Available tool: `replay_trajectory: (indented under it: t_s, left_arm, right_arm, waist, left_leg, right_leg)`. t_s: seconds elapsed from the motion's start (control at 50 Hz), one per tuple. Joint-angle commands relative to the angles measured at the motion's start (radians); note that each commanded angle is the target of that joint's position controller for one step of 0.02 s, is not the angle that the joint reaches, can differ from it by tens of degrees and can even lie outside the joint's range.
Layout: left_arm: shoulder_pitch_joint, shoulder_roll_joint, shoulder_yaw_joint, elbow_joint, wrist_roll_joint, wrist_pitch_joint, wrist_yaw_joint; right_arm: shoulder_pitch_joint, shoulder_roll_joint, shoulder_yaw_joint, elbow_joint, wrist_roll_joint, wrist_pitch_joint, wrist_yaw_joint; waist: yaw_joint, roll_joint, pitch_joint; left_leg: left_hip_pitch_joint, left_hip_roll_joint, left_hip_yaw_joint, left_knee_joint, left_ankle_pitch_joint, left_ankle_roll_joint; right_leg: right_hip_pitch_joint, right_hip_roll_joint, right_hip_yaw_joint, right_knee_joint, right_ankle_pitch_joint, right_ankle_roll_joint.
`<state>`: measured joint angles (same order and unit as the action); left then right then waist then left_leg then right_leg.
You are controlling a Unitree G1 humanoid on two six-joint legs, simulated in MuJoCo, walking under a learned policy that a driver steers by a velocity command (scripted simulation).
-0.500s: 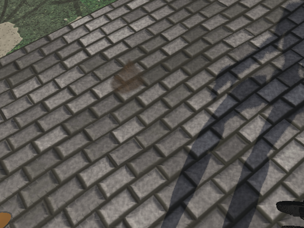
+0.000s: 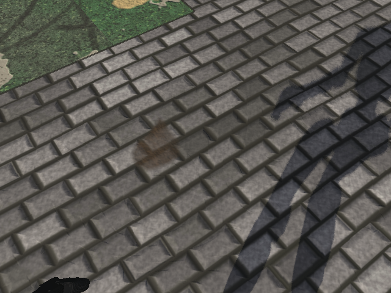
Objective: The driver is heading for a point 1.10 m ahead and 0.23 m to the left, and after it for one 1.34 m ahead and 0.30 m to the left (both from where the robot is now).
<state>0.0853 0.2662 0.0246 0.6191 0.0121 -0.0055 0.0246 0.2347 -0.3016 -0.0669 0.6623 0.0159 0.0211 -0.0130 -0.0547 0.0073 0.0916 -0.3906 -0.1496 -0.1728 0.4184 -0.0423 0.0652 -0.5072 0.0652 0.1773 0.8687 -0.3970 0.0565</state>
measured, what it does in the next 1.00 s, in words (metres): walks ahead, turning left: right foot, then left foot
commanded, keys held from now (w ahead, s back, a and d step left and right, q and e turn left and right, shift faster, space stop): q+shift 0.34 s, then w+q+shift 0.22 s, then w+e+shift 0.44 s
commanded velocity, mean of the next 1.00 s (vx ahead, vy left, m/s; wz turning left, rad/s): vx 0.45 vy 0.00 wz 0.45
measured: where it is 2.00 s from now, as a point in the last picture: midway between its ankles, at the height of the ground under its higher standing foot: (88, 191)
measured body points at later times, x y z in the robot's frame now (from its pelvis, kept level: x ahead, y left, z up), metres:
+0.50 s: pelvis +0.09 -0.05 +0.01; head +0.12 -0.05 +0.46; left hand +0.07 +0.25 -0.08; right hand +0.36 -0.23 -0.08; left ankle +0.02 +0.10 -0.65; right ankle +0.11 -0.16 -0.73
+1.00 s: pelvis +0.25 +0.19 +0.00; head +0.26 +0.21 +0.45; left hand +0.25 +0.49 -0.12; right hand +0.39 -0.05 -0.12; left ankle +0.11 +0.21 -0.73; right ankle +0.40 +0.08 -0.63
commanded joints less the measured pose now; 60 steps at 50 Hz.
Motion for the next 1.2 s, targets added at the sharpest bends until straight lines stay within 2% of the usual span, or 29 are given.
replay_trajectory:
  t_s: [0.02,0.1,0.14,0.16,0.18,0.2,0.22,0.26,0.3,0.34,0.4,0.52,0.62,0.7,0.72,0.74,0.76,0.78,0.8,0.82,0.86,0.88,0.9,0.96,1.04,1.08,1.12,1.16,1.2]
  left_arm:
    - [0.056,0.104,0.042,-0.022,-0.010,-0.018,0.001]
    - [0.036,0.112,0.056,-0.005,-0.021,-0.036,-0.011]
    - [0.083,0.136,0.073,0.021,-0.023,-0.047,-0.012]
    - [0.086,0.184,0.086,0.017,-0.013,-0.044,-0.005]
    - [0.044,0.250,0.095,0.007,0.020,-0.029,0.001]
    - [0.009,0.205,0.089,-0.010,0.049,-0.031,0.001]
    - [-0.035,0.150,0.073,-0.029,0.038,-0.029,0.008]
    - [-0.063,0.121,0.063,-0.036,0.004,-0.020,0.024]
    - [-0.036,0.124,0.058,-0.029,0.006,-0.012,0.032]
    - [0.018,0.141,0.064,-0.016,0.015,-0.004,0.033]
    - [0.134,0.201,0.085,0.010,-0.003,-0.012,0.023]
    - [0.175,0.226,0.100,0.035,-0.012,-0.059,0.001]
    - [0.240,0.213,0.095,0.091,-0.012,-0.080,-0.023]
    - [0.242,0.260,0.093,0.135,-0.053,-0.071,-0.044]
    - [0.226,0.272,0.090,0.144,-0.061,-0.067,-0.047]
    - [0.209,0.264,0.080,0.151,-0.058,-0.070,-0.048]
    - [0.199,0.222,0.058,0.147,-0.043,-0.084,-0.050]
    - [0.181,0.090,0.022,0.082,-0.017,-0.099,-0.054]
    - [0.176,0.122,0.029,0.064,-0.066,-0.122,-0.045]
    - [0.140,0.167,0.045,0.051,-0.095,-0.124,-0.042]
    - [0.150,0.142,0.043,0.058,-0.066,-0.108,-0.041]
    - [0.186,0.137,0.047,0.077,-0.059,-0.092,-0.046]
    - [0.224,0.117,0.046,0.095,-0.067,-0.075,-0.054]
    - [0.215,0.066,0.039,0.108,-0.072,-0.036,-0.059]
    - [0.093,0.067,0.036,0.056,-0.071,-0.033,-0.066]
    - [0.018,0.043,0.022,0.012,-0.059,-0.045,-0.094]
    - [-0.036,0.062,0.032,-0.017,-0.066,-0.058,-0.113]
    - [0.084,0.116,0.057,-0.015,-0.084,-0.042,-0.115]
    - [0.534,0.267,0.132,0.097,-0.070,0.001,-0.087]
  right_arm:
    - [-0.060,-0.194,-0.067,-0.102,0.012,0.012,-0.021]
    - [-0.058,-0.184,-0.074,-0.117,0.013,0.036,-0.028]
    - [-0.074,-0.162,-0.069,-0.128,0.021,0.039,-0.028]
    - [-0.026,-0.114,-0.054,-0.126,0.018,0.041,-0.025]
    - [-0.005,-0.086,-0.047,-0.147,0.021,0.036,-0.018]
    - [0.014,-0.171,-0.069,-0.141,0.008,0.022,-0.009]
    - [0.027,-0.215,-0.083,-0.116,0.010,0.023,-0.004]
    - [0.053,-0.180,-0.077,-0.087,0.006,0.039,-0.007]
    - [0.028,-0.147,-0.061,-0.106,0.013,0.043,0.002]
    - [-0.047,-0.128,-0.048,-0.144,0.020,0.038,0.007]
    - [-0.101,-0.133,-0.039,-0.180,0.022,0.026,0.020]
    - [-0.153,-0.108,-0.029,-0.201,0.023,-0.003,0.038]
    - [-0.194,-0.026,0.009,-0.206,0.025,-0.030,0.047]
    - [-0.200,-0.057,0.013,-0.196,0.020,-0.058,0.069]
    - [-0.140,-0.072,0.005,-0.176,0.021,-0.065,0.072]
    - [0.013,-0.115,-0.022,-0.125,0.022,-0.069,0.068]
    - [0.226,-0.186,-0.059,-0.064,0.017,-0.064,0.053]
    - [0.367,-0.317,-0.079,-0.041,-0.013,-0.069,0.031]
    - [0.331,-0.273,-0.062,-0.084,-0.029,-0.091,0.030]
    - [0.275,-0.191,-0.036,-0.079,-0.020,-0.104,0.039]
    - [0.179,-0.115,-0.014,-0.050,-0.011,-0.107,0.047]
    - [0.121,-0.068,-0.003,-0.043,-0.023,-0.113,0.047]
    - [0.090,-0.044,0.000,-0.036,-0.029,-0.121,0.043]
    - [0.074,-0.018,-0.004,0.006,-0.028,-0.143,0.029]
    - [0.115,-0.019,-0.002,0.052,-0.043,-0.141,-0.001]
    - [0.130,-0.082,-0.014,0.065,-0.032,-0.133,-0.018]
    - [0.172,-0.140,-0.023,0.083,-0.045,-0.112,-0.041]
    - [0.144,-0.225,-0.044,0.076,-0.034,-0.093,-0.066]
    - [-0.015,-0.253,-0.054,0.021,-0.017,-0.094,-0.051]
  waist:
    - [0.043,0.120,-0.223]
    - [0.033,0.169,-0.206]
    - [0.066,0.161,-0.205]
    - [0.044,0.056,-0.242]
    - [0.003,-0.214,-0.205]
    - [-0.001,-0.230,-0.177]
    - [-0.006,-0.162,-0.156]
    - [0.002,-0.104,-0.126]
    - [0.028,-0.106,-0.102]
    - [0.076,-0.124,-0.104]
    - [0.142,-0.155,-0.151]
    - [0.151,-0.122,-0.084]
    - [0.147,-0.086,-0.006]
    - [0.092,-0.106,0.054]
    - [0.037,-0.100,0.038]
    - [-0.063,-0.072,-0.044]
    - [-0.179,-0.029,-0.185]
    - [-0.180,0.289,-0.303]
    - [-0.164,0.228,-0.372]
    - [-0.144,0.142,-0.251]
    - [-0.053,0.150,-0.111]
    - [-0.001,0.160,-0.070]
    - [0.036,0.178,-0.061]
    - [0.065,0.074,0.006]
    - [0.053,0.034,0.081]
    - [0.049,0.025,0.114]
    - [0.057,0.041,0.066]
    - [0.158,0.145,-0.037]
    - [0.381,0.152,-0.222]
  left_leg:
    - [0.131,0.214,-0.332,-0.129,-0.152,0.120]
    - [0.139,0.192,-0.397,-0.097,-0.216,0.079]
    - [0.094,0.148,-0.391,-0.035,-0.272,0.035]
    - [0.014,0.085,-0.316,0.106,-0.470,-0.005]
    - [-0.168,-0.042,-0.083,0.335,-0.572,-0.056]
    - [-0.216,0.038,-0.051,0.551,-0.532,-0.096]
    - [-0.216,0.076,-0.021,0.640,-0.466,-0.117]
    - [-0.253,0.105,0.016,0.766,-0.360,-0.148]
    - [-0.292,0.145,0.082,0.813,-0.320,-0.173]
    - [-0.336,0.188,0.122,0.755,-0.295,-0.195]
    - [-0.412,0.244,0.141,0.699,-0.284,-0.190]
    - [-0.477,0.293,0.148,0.613,-0.231,-0.136]
    - [-0.348,0.277,0.152,0.440,-0.230,-0.084]
    - [-0.110,0.229,0.227,0.243,-0.328,-0.026]
    - [0.021,0.200,0.251,0.172,-0.292,-0.009]
    - [0.275,0.155,0.275,0.126,-0.220,0.007]
    - [0.599,0.177,0.217,0.167,-0.204,0.024]
    - [0.855,0.451,-0.194,0.058,-0.456,0.080]
    - [0.801,0.553,-0.503,-0.085,-0.671,0.113]
    - [0.713,0.558,-0.416,-0.127,-0.675,0.098]
    - [0.522,0.500,-0.193,-0.164,-0.508,0.078]
    - [0.426,0.448,-0.076,-0.183,-0.379,0.054]
    - [0.364,0.432,0.004,-0.205,-0.266,0.033]
    - [0.316,0.386,0.205,-0.256,0.001,-0.014]
    - [0.352,0.327,0.383,-0.314,0.247,-0.074]
    - [0.357,0.353,0.442,-0.299,0.429,-0.097]
    - [0.404,0.347,0.469,-0.204,0.844,-0.125]
    - [0.463,0.394,0.465,-0.008,1.262,-0.115]
    - [0.283,0.394,0.399,0.481,1.289,-0.072]
  right_leg:
    - [0.103,0.039,-0.032,-0.136,0.090,0.016]
    - [0.181,0.044,-0.021,-0.322,0.137,-0.001]
    - [0.320,-0.010,-0.020,-0.513,0.257,-0.030]
    - [0.436,-0.173,0.103,-0.569,0.230,-0.094]
    - [0.450,-0.362,0.335,-0.606,0.250,-0.229]
    - [0.378,-0.434,0.389,-0.607,0.287,-0.287]
    - [0.355,-0.393,0.283,-0.587,0.291,-0.271]
    - [0.361,-0.300,0.129,-0.559,0.291,-0.224]
    - [0.369,-0.280,0.028,-0.561,0.405,-0.240]
    - [0.441,-0.289,-0.017,-0.565,0.466,-0.266]
    - [0.570,-0.360,0.044,-0.664,0.035,-0.270]
    - [0.624,-0.415,-0.030,-0.750,-0.133,-0.228]
    - [0.530,-0.410,-0.151,-0.791,-0.033,-0.236]
    - [0.405,-0.406,-0.198,-0.786,0.062,-0.259]
    - [0.356,-0.397,-0.216,-0.722,0.170,-0.255]
    - [0.264,-0.360,-0.265,-0.543,0.400,-0.234]
    - [0.104,-0.287,-0.311,-0.244,0.505,-0.192]
    - [-0.232,-0.158,-0.274,0.226,-0.089,-0.121]
    - [-0.366,-0.078,-0.058,0.452,-0.146,-0.118]
    - [-0.457,-0.111,-0.019,0.518,-0.041,-0.118]
    - [-0.446,-0.192,-0.055,0.476,0.140,-0.103]
    - [-0.380,-0.224,-0.062,0.456,0.222,-0.095]
    - [-0.320,-0.239,-0.061,0.454,0.276,-0.088]
    - [-0.320,-0.227,-0.060,0.438,0.356,-0.078]
    - [-0.345,-0.139,-0.159,0.251,0.478,-0.120]
    - [-0.285,-0.130,-0.245,0.060,0.495,-0.140]
    - [-0.141,-0.046,-0.367,-0.044,0.465,-0.181]
    - [0.047,0.009,-0.401,-0.050,0.388,-0.210]
    - [0.564,0.001,-0.284,-0.074,0.321,-0.289]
